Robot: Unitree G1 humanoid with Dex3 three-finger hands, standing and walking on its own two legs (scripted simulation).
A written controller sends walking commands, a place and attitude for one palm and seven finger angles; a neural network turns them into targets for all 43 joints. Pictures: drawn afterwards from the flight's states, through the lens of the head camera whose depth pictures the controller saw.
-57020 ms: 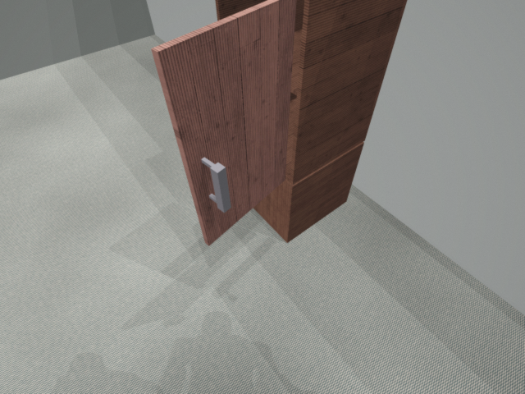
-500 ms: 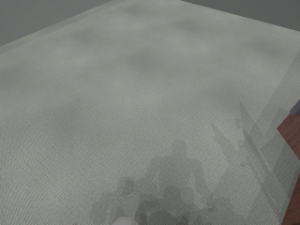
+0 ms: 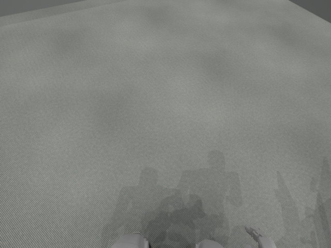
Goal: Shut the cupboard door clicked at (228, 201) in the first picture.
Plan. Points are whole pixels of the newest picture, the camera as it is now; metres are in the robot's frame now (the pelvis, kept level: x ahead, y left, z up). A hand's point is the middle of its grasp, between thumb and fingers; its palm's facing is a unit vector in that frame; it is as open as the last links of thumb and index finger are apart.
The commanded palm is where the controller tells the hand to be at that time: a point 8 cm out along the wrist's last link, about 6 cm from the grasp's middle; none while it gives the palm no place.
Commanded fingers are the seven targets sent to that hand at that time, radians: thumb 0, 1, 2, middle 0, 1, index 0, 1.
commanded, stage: walk to a spot facing it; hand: left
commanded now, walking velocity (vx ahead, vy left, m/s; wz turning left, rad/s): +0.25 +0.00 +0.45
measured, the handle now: out of the picture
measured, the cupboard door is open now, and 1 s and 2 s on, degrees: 50 50 50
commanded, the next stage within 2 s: turn to face it in 0.06 s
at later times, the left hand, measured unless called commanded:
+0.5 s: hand (128, 202) +0.24 +0.12 -0.14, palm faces +0.05 -0.97 -0.22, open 7.2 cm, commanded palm none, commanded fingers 0.00 0.90 0.90 -0.20 -0.30 -0.20 -0.30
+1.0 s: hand (123, 170) +0.33 +0.16 -0.14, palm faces -0.24 -0.94 -0.23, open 7.4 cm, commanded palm none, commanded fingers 0.00 0.90 0.90 -0.20 -0.30 -0.20 -0.30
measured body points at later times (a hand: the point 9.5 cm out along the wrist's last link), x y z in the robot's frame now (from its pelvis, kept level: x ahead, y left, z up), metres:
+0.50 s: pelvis +0.16 -0.06 +0.02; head +0.21 -0.07 +0.47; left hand +0.24 +0.18 -0.12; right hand +0.20 -0.29 -0.14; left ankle +0.11 +0.07 -0.65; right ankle +0.22 -0.14 -0.72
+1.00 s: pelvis +0.19 -0.03 +0.02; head +0.23 -0.03 +0.47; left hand +0.34 +0.21 -0.12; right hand +0.21 -0.30 -0.11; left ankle +0.20 +0.09 -0.72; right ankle +0.16 -0.16 -0.67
